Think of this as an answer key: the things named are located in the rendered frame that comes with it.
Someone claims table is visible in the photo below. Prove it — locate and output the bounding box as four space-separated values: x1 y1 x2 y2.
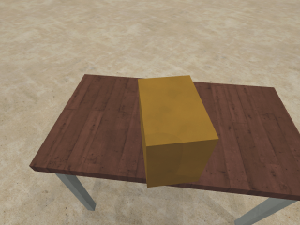
29 74 300 225

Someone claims carton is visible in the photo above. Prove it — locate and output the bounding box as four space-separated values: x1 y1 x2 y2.
138 75 219 188

